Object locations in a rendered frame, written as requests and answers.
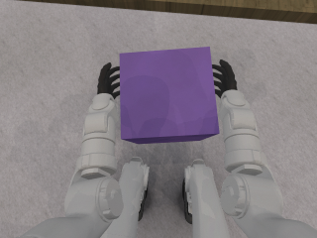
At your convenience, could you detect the right robot forearm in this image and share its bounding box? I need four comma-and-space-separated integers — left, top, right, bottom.
218, 89, 283, 210

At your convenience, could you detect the left robot forearm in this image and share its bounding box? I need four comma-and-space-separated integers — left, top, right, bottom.
63, 93, 119, 212

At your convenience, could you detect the robot right upper arm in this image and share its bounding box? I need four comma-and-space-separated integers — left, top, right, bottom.
220, 173, 317, 238

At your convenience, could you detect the robot thigh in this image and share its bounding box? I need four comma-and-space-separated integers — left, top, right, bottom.
184, 164, 231, 238
100, 161, 150, 238

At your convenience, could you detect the robot left upper arm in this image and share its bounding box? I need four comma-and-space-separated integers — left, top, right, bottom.
16, 177, 124, 238

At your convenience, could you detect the robot left thigh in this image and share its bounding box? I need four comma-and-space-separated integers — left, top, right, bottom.
100, 161, 150, 238

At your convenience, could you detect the right robot hand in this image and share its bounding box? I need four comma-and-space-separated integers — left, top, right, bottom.
212, 59, 238, 99

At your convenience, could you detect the robot right thigh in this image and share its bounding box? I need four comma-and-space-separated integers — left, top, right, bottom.
184, 164, 231, 238

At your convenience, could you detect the left robot hand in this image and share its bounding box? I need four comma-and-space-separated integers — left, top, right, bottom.
97, 62, 120, 99

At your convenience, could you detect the carton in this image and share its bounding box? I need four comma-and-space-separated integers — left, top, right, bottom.
119, 47, 220, 145

